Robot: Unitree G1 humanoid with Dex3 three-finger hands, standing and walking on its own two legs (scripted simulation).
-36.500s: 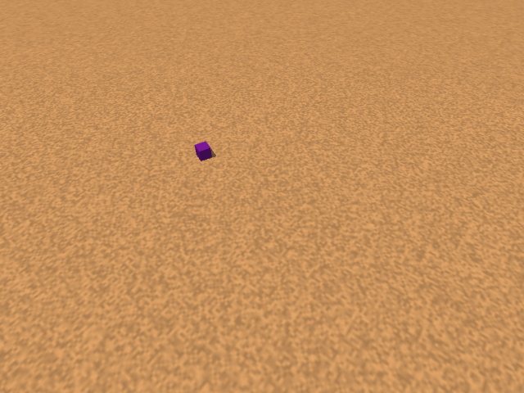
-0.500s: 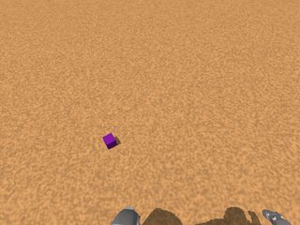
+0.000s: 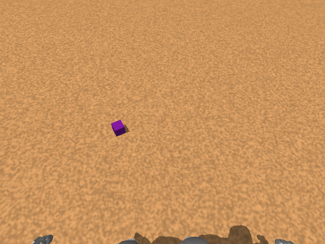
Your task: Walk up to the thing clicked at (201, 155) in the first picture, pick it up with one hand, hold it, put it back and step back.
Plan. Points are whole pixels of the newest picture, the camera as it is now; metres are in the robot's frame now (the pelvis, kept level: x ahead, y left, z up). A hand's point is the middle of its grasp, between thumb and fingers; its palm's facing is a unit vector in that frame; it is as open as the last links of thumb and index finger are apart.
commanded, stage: step back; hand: left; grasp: from above
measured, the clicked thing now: (118, 128) +0.91 +0.31 -0.72
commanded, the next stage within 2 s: stand in 1.28 s
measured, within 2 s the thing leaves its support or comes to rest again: neither
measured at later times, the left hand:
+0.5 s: hand out of the picture -0.08 +0.27 -0.14, palm faces +0.07 -0.91 -0.42, open 7.4 cm
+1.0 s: hand out of the picture -0.06 +0.25 -0.15, palm faces +0.07 -0.93 -0.37, open 7.4 cm
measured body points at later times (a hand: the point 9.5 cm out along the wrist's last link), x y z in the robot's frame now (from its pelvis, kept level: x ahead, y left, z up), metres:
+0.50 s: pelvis -0.13 -0.01 +0.00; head -0.12 -0.02 +0.45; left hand -0.08 +0.32 -0.11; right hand -0.07 -0.33 -0.13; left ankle -0.12 +0.11 -0.73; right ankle -0.09 -0.13 -0.71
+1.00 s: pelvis -0.09 -0.01 +0.00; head -0.07 -0.01 +0.45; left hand -0.07 +0.30 -0.13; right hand +0.01 -0.33 -0.12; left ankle -0.04 +0.12 -0.73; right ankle -0.08 -0.14 -0.73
